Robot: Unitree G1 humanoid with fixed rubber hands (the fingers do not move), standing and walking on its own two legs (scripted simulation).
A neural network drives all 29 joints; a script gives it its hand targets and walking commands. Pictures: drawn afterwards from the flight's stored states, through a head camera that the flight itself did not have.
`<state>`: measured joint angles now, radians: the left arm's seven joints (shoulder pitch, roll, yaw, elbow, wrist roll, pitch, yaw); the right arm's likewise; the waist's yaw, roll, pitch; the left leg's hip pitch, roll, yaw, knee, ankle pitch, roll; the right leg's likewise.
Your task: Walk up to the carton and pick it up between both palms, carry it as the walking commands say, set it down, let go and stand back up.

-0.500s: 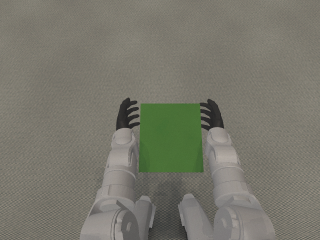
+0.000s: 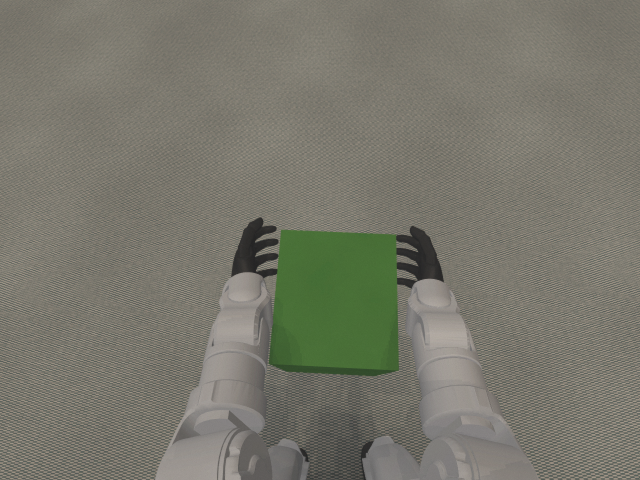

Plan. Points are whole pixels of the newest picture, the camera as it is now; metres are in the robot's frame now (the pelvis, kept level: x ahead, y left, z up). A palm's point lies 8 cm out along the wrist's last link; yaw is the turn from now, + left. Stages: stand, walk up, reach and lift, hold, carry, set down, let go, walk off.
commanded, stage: reach and lift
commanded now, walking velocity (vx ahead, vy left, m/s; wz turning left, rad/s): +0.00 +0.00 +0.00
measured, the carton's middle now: (333, 312) +0.34 +0.01 -0.11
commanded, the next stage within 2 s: none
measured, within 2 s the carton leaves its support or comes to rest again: neither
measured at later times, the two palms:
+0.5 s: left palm (228, 260) +0.34 +0.12 +0.07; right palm (438, 267) +0.34 -0.11 +0.05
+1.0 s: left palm (220, 260) +0.32 +0.12 +0.10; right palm (448, 266) +0.32 -0.11 +0.09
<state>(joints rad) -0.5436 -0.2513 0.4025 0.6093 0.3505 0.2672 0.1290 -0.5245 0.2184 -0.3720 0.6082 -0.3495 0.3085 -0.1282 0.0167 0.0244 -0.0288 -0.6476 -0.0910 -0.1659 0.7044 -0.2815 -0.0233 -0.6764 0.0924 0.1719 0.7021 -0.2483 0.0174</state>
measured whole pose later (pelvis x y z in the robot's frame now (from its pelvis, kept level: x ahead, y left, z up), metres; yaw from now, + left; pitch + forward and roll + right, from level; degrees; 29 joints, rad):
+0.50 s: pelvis +0.01 +0.00 +0.02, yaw +1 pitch -1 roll +0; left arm -0.51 -0.24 0.37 0.57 0.35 0.49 0.11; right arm -0.48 0.23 -0.34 0.56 -0.35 0.53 -0.12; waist 0.02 0.02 -0.01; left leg -0.25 -0.07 -0.17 0.50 -0.22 -0.01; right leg -0.28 0.07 0.16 0.50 -0.20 0.01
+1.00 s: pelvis +0.00 +0.00 +0.03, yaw +1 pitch -8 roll +0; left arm -0.54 -0.25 0.39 0.55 0.38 0.67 0.11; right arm -0.52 0.24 -0.34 0.54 -0.39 0.72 -0.12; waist 0.01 0.01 0.01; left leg -0.10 -0.06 -0.16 0.46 -0.22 -0.01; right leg -0.13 0.06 0.14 0.47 -0.20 0.00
